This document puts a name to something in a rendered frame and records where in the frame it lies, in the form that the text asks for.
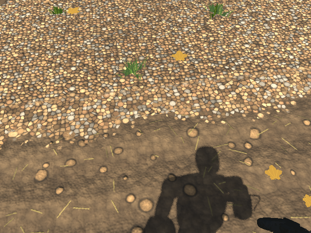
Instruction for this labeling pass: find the robot right hand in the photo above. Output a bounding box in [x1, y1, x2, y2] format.
[257, 217, 311, 233]

